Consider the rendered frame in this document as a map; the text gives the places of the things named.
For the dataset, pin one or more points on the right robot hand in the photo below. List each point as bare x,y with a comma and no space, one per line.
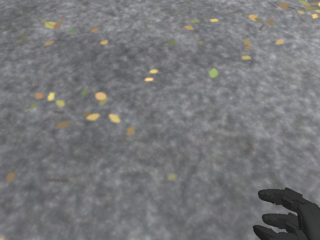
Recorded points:
304,226

